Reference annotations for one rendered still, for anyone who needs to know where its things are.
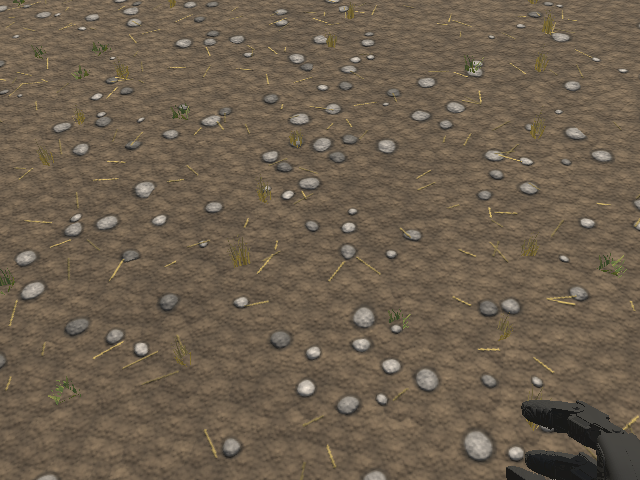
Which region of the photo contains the right robot hand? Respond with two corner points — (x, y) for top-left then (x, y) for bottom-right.
(506, 400), (640, 480)

